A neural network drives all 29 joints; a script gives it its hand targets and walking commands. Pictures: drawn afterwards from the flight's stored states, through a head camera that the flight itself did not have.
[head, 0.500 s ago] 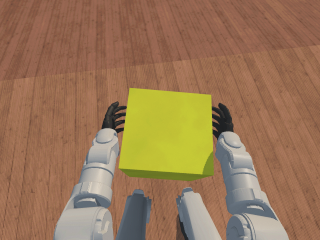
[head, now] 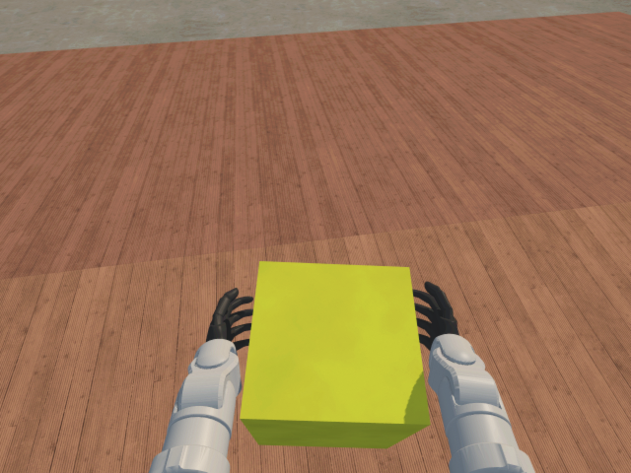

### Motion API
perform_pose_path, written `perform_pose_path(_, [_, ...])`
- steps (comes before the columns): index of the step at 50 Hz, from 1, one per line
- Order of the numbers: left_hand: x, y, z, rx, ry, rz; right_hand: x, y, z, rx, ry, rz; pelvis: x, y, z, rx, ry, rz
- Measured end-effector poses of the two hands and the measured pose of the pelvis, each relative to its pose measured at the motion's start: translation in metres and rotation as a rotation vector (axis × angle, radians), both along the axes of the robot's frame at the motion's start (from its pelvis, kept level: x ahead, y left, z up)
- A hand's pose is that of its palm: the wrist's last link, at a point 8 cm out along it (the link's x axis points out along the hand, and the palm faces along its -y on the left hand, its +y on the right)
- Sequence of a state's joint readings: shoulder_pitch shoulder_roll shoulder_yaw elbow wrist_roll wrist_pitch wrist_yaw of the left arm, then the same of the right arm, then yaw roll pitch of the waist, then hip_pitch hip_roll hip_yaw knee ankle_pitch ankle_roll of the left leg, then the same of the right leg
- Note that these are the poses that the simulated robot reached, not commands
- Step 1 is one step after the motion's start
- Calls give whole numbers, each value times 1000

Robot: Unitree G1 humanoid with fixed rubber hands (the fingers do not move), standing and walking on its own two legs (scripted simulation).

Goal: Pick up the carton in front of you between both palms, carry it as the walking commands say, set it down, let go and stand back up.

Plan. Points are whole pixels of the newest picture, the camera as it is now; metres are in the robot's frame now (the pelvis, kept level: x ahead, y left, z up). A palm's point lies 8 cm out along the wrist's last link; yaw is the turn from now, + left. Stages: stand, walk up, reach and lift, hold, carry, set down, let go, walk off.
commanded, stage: reach and lift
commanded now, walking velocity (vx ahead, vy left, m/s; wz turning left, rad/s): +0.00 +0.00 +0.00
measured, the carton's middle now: (328, 362) +0.32 +0.00 -0.10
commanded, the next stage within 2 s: hold in 1.28 s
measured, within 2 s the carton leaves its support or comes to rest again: neither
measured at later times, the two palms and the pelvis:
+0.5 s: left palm (203, 339) +0.29 +0.14 +0.06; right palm (467, 322) +0.29 -0.16 +0.07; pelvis +0.00 -0.01 +0.04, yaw +0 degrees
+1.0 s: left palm (201, 324) +0.30 +0.14 +0.07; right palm (467, 306) +0.30 -0.16 +0.08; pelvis +0.01 +0.00 +0.05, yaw +0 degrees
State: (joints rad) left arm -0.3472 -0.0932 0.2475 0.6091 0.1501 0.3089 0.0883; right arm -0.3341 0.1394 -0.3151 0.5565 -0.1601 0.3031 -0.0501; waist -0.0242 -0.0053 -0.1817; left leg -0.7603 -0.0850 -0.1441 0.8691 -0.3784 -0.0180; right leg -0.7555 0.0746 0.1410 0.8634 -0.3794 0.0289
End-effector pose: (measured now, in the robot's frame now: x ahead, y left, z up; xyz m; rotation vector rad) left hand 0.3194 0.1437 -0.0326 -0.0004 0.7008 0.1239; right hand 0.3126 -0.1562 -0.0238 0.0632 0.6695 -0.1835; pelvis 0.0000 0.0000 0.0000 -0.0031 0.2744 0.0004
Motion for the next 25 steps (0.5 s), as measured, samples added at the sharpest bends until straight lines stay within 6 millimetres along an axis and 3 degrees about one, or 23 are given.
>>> perform_pose_path(8, [-9, 0, 49, 7, -7, 4, -7, -1, 47, -5, -6, 13, 13, -2, 29, 2, -134, -2])
perform_pose_path(15, [-21, -1, 84, 23, -15, 11, -13, -1, 82, -22, -16, 44, 16, -3, 43, 3, -248, -4])
perform_pose_path(25, [-32, 0, 92, 38, 26, 2, -21, 0, 93, -45, 16, 63, -1, -6, 44, 4, -331, -6])
